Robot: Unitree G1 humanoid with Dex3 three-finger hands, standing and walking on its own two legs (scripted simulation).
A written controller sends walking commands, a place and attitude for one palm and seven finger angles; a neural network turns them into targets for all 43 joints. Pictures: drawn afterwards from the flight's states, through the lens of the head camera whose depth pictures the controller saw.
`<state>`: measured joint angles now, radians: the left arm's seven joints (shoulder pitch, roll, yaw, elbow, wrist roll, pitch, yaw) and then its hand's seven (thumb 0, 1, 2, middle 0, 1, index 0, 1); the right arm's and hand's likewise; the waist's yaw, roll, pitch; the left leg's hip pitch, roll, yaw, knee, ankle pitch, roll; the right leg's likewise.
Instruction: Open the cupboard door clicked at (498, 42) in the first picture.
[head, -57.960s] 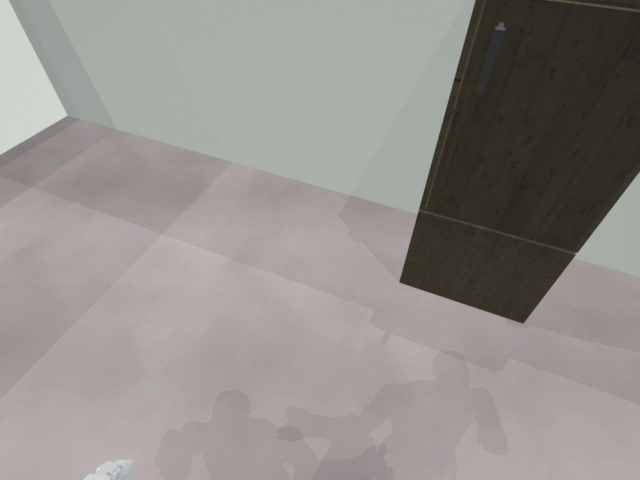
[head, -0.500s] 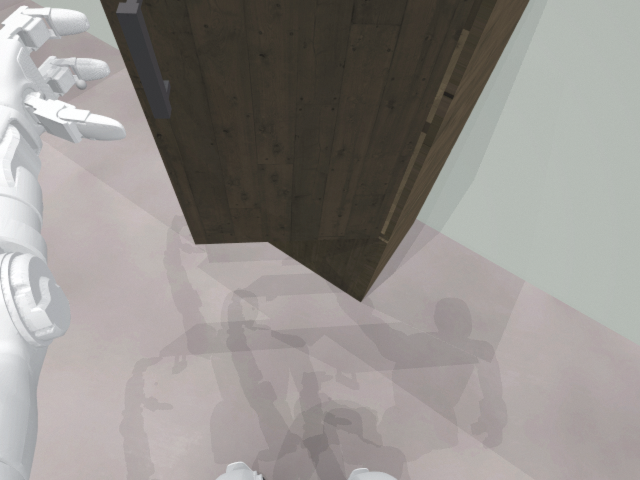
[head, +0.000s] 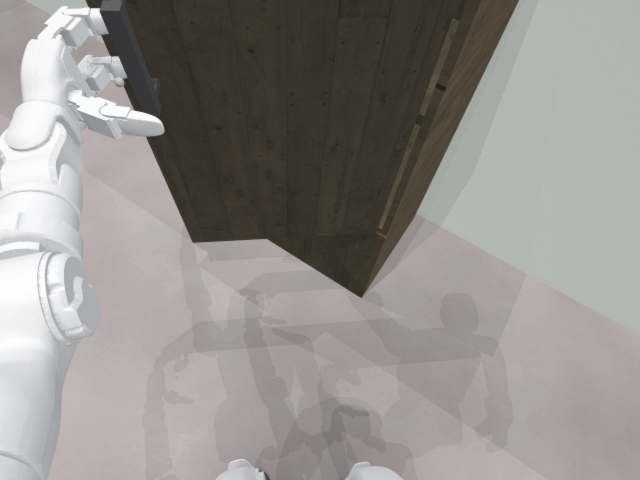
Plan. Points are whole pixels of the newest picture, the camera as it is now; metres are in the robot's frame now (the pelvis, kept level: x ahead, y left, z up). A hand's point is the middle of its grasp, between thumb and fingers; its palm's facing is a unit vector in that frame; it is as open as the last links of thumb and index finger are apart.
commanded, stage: slide the fingers in behind the handle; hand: left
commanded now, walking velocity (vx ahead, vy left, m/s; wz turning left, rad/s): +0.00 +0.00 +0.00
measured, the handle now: (137, 54) +0.59 +0.15 +0.16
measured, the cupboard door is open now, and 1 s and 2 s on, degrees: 39 39 39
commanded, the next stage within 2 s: close the thumb around the handle in 1.06 s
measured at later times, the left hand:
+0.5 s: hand (152, 87) +0.53 +0.13 +0.17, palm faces -0.03 -1.00 -0.01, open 14.0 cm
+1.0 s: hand (155, 84) +0.54 +0.13 +0.16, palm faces -0.02 -1.00 +0.01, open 14.0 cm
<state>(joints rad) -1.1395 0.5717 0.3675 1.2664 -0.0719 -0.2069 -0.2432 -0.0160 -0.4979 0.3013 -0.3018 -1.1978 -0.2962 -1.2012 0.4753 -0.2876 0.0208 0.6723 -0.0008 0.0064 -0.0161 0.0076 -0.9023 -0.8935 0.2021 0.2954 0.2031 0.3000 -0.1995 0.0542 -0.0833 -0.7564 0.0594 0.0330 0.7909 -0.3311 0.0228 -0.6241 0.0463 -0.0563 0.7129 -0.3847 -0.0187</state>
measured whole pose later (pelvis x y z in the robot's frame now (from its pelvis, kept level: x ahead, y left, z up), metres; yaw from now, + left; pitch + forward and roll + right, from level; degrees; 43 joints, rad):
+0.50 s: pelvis +0.00 -0.01 +0.00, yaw +0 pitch +16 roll -2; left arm -1.13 0.49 0.32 1.27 -0.07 -0.21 -0.17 -0.02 -0.50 0.30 -0.30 -1.20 -0.30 -1.20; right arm 0.46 -0.29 0.01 0.68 0.00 -0.01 -0.01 0.01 -0.90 -0.89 0.20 0.30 0.20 0.30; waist -0.19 0.05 -0.08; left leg -0.72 0.06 0.03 0.76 -0.32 0.01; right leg -0.60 0.05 -0.06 0.71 -0.38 -0.03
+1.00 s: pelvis +0.00 -0.01 +0.00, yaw +0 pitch +16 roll -2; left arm -1.14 0.48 0.33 1.28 -0.07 -0.22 -0.15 -0.02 -0.50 0.30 -0.30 -1.20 -0.29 -1.20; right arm 0.46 -0.29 0.01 0.69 0.00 -0.02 0.00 0.01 -0.90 -0.89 0.20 0.30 0.20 0.30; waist -0.19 0.05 -0.08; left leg -0.72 0.05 0.03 0.76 -0.32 0.01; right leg -0.59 0.04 -0.06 0.70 -0.38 -0.03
